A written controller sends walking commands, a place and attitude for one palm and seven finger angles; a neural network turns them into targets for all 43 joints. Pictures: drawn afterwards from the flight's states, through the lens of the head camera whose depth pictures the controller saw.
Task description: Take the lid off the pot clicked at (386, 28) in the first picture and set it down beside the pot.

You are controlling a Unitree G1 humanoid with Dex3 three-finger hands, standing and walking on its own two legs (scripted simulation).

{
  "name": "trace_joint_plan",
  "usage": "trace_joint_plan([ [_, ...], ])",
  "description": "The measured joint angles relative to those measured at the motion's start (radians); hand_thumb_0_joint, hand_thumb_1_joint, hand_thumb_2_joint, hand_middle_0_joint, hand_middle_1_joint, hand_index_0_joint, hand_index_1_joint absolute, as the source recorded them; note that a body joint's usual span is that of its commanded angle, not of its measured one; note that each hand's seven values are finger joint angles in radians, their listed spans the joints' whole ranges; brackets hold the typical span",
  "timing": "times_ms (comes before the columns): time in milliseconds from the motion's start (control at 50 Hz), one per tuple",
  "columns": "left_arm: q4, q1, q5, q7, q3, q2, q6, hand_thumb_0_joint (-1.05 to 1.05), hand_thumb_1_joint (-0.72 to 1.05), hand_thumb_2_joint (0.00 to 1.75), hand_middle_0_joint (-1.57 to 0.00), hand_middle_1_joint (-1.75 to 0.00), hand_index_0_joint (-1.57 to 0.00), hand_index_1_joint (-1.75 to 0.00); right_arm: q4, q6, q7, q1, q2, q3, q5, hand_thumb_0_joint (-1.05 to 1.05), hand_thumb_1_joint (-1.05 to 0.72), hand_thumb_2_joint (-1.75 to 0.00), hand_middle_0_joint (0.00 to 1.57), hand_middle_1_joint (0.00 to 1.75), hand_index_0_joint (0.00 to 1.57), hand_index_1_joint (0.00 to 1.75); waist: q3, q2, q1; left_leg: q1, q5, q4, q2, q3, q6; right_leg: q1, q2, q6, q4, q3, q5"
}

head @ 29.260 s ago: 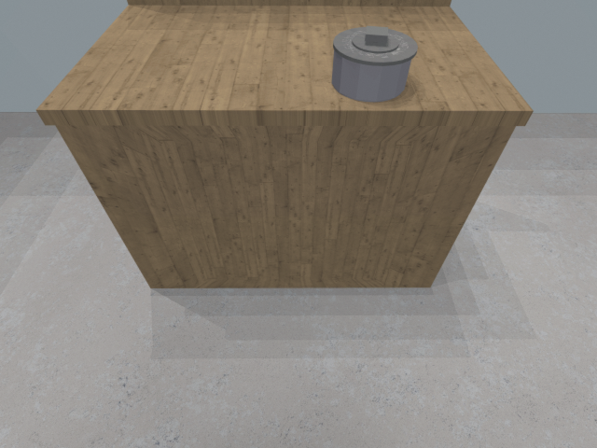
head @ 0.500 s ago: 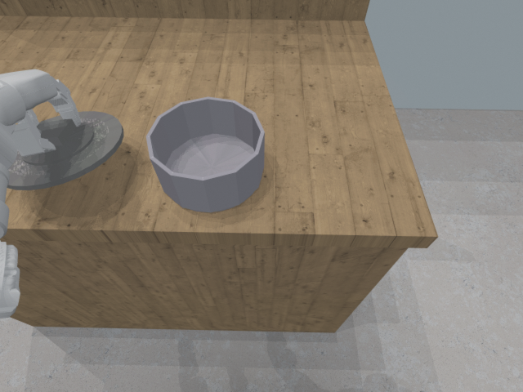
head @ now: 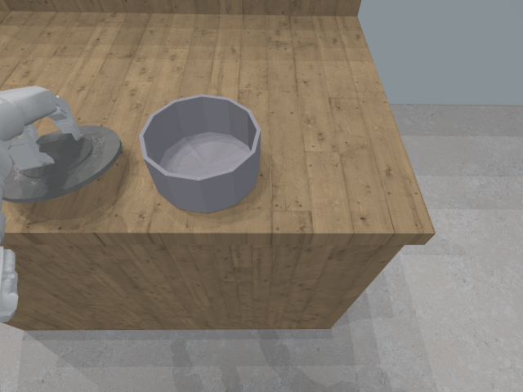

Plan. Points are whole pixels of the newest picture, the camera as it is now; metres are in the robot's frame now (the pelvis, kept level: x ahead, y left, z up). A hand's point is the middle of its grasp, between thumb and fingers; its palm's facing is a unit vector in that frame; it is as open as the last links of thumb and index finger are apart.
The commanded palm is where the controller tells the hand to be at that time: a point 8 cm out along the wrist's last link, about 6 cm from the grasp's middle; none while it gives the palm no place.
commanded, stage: lower the lid onto the table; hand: left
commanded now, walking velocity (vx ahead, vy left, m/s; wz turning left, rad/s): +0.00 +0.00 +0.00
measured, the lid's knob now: (51, 146) +0.47 +0.31 +0.10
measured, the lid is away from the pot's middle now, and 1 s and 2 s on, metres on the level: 0.23 0.24 0.23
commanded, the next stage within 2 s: open the fingers wide in 0.70 s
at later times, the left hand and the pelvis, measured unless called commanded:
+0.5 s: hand (42, 157) +0.44 +0.31 +0.11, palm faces -0.48 -0.13 -0.87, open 8.5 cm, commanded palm +0.47 +0.32 +0.17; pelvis -0.01 +0.00 -0.01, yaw +0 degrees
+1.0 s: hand (42, 157) +0.45 +0.32 +0.10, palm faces -0.42 -0.07 -0.91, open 8.6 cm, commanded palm +0.46 +0.31 +0.15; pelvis -0.01 +0.01 -0.02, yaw -2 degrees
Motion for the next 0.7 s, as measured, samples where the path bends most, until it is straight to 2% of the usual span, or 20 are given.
trace_joint_plan([
  [240,-0.012,0.022,-0.006,0.018,-0.013,-0.014,-0.026,0.02,0.13,1.02,-0.72,-0.8,-0.61,-0.76,0.002,0.006,-0.001,-0.001,0.003,-0.002,-0.001,0.0,-0.9,-0.89,0.2,0.3,0.2,0.3,-0.005,-0.001,0.005,-0.021,-0.003,0.019,-0.004,-0.005,0.003,-0.016,-0.003,-0.002,0.016,-0.005,-0.004],
  [400,0.095,-0.055,-0.004,0.031,-0.064,-0.026,-0.027,0.03,0.13,1.01,-0.74,-0.83,-0.61,-0.77,0.012,0.006,-0.008,-0.009,0.007,0.006,0.006,0.0,-0.9,-0.89,0.2,0.3,0.2,0.3,-0.018,-0.007,0.008,-0.053,-0.012,0.05,-0.003,-0.004,0.005,-0.051,-0.003,-0.001,0.049,-0.004,-0.014],
  [700,0.209,-0.117,0.022,0.059,-0.056,0.018,-0.047,0.03,0.1,0.98,-0.78,-0.88,-0.63,-0.79,0.028,0.005,-0.023,0.046,-0.002,0.012,0.01,0.0,-0.9,-0.89,0.2,0.3,0.2,0.3,-0.042,-0.009,-0.02,-0.131,-0.049,0.125,0.01,0.012,0.007,-0.135,0.008,0.003,0.122,0.013,-0.043],
])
